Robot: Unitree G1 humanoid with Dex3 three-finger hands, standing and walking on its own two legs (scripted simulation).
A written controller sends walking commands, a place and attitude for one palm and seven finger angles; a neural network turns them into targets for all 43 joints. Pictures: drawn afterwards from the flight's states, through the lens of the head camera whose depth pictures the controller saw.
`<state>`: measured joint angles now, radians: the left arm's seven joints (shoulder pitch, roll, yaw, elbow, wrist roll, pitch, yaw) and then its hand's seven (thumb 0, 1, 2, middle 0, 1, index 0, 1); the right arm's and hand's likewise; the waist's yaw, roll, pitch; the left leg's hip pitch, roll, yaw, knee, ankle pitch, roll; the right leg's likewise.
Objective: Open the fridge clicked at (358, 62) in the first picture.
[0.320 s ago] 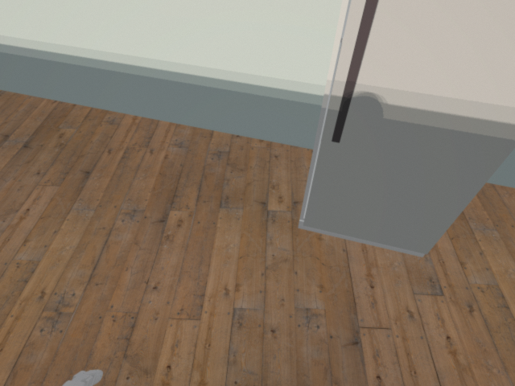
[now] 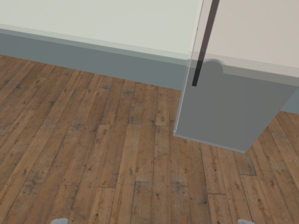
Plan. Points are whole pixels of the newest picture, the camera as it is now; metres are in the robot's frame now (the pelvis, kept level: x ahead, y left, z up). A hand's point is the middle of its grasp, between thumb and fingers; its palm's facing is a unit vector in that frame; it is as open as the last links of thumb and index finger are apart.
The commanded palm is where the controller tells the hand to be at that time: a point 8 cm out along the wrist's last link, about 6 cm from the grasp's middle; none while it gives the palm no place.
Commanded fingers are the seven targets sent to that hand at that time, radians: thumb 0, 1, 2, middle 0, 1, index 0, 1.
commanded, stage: stand and wait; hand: left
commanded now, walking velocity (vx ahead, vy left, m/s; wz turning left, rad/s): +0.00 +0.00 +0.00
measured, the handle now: (204, 45) +0.85 -0.19 +0.08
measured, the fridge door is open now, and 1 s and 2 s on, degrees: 0 0 0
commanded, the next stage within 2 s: look at it before walking up in 0.52 s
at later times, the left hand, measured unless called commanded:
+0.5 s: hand out of the picture +0.06 +0.24 -0.15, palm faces -0.02 -0.94 -0.34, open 7.4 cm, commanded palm none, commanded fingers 0.00 0.90 0.90 -0.20 -0.30 -0.20 -0.30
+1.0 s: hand out of the picture +0.06 +0.23 -0.15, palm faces -0.02 -0.94 -0.33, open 7.4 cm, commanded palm none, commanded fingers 0.00 0.90 0.90 -0.20 -0.30 -0.20 -0.30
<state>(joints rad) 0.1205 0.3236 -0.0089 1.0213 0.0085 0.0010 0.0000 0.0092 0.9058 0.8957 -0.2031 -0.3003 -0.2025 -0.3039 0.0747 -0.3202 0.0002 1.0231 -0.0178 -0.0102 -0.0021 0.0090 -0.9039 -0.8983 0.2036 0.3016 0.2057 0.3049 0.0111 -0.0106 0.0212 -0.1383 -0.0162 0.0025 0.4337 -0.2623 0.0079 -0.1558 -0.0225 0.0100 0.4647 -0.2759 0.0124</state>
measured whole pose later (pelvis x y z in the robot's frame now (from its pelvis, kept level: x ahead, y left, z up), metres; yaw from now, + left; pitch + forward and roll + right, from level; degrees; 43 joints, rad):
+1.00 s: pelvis -0.02 -0.01 +0.00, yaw +0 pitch -2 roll +0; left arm 0.13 0.34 0.00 1.09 0.01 -0.01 0.00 0.01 0.91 0.90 -0.20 -0.30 -0.20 -0.30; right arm 0.11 -0.34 0.00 1.11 -0.01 -0.01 0.00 0.01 -0.90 -0.90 0.20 0.30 0.20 0.30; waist 0.00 0.00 0.04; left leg -0.13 0.01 0.00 0.36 -0.20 -0.01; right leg -0.15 0.00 0.01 0.39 -0.21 0.00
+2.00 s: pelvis -0.04 -0.01 +0.00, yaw -21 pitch +2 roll +1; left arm 0.26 0.22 0.07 0.92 0.02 0.04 0.00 0.01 0.91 0.90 -0.20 -0.30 -0.20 -0.30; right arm 0.10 -0.23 -0.06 0.92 -0.01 0.04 -0.03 0.01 -0.91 -0.90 0.20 0.30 0.20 0.30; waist 0.05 -0.02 0.06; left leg -0.38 0.02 -0.02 0.84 -0.42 -0.06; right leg -0.33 0.10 0.16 0.48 -0.17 -0.04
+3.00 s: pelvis +0.06 -0.02 -0.01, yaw -60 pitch -1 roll -2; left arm 0.30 0.25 0.09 1.00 0.02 0.05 -0.03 0.01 0.91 0.90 -0.20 -0.30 -0.20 -0.30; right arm 0.22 -0.19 -0.02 0.89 -0.03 -0.05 -0.01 0.01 -0.91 -0.90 0.20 0.30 0.20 0.30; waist 0.02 -0.05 0.02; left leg -0.31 0.10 0.18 0.64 -0.32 0.02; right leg -0.36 0.02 0.05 1.04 -0.48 0.01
